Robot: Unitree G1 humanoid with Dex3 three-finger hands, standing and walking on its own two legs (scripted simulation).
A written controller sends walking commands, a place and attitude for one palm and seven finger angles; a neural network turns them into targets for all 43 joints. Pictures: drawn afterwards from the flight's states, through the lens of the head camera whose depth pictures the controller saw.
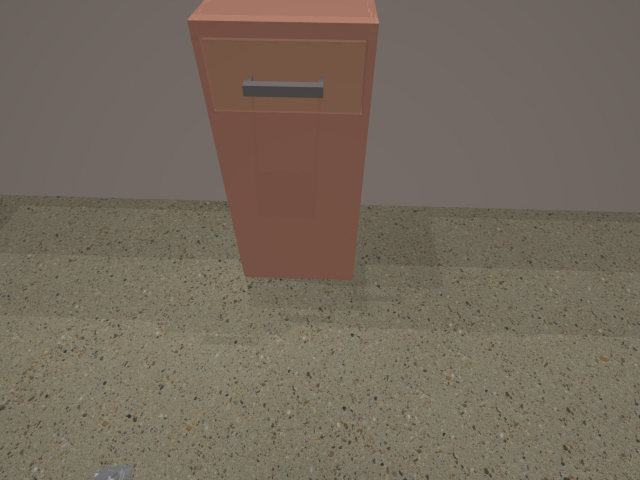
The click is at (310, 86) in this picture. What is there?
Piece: drawer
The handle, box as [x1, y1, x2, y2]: [242, 76, 323, 97]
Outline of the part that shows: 242,84 243,95 247,96 322,97 323,89 322,77 319,77 318,82 253,81 252,76 249,76 247,80 244,81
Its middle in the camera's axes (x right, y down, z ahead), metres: -0.09 -0.38 +0.95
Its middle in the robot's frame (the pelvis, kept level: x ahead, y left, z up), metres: +0.96 +0.14 +0.05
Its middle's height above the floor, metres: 0.82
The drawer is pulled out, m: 0.00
